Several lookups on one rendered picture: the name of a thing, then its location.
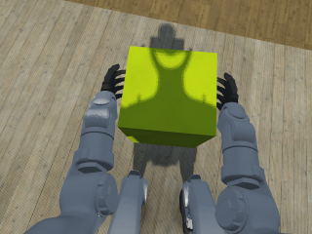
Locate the robot left hand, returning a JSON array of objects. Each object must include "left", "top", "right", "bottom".
[{"left": 100, "top": 63, "right": 126, "bottom": 99}]

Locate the robot left shin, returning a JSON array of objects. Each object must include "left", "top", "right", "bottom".
[{"left": 120, "top": 170, "right": 142, "bottom": 188}]

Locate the right robot forearm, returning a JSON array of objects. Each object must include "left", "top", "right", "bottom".
[{"left": 216, "top": 101, "right": 276, "bottom": 204}]

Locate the right robot foot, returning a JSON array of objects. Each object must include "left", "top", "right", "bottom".
[{"left": 179, "top": 191, "right": 193, "bottom": 234}]

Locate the left robot forearm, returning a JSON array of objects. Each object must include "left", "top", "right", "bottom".
[{"left": 58, "top": 91, "right": 118, "bottom": 206}]

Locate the carton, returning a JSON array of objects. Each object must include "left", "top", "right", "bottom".
[{"left": 117, "top": 46, "right": 217, "bottom": 148}]

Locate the left robot upper arm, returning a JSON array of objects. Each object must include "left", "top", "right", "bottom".
[{"left": 23, "top": 172, "right": 120, "bottom": 234}]

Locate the robot right hand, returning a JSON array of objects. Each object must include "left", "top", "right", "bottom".
[{"left": 216, "top": 72, "right": 239, "bottom": 111}]

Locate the right robot upper arm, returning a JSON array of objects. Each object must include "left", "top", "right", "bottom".
[{"left": 214, "top": 185, "right": 291, "bottom": 234}]

